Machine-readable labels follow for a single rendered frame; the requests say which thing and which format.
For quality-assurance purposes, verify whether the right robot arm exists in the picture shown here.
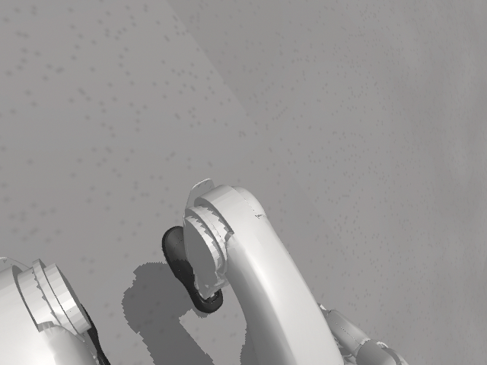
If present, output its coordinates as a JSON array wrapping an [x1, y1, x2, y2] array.
[[356, 339, 409, 365]]

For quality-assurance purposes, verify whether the left robot foot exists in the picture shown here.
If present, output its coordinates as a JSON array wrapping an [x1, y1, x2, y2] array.
[[82, 306, 111, 365]]

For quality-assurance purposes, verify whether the right robot foot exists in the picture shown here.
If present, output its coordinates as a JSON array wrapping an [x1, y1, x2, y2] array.
[[162, 226, 223, 313]]

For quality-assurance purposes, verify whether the right robot hand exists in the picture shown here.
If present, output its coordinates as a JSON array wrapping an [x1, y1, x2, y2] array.
[[317, 303, 372, 365]]

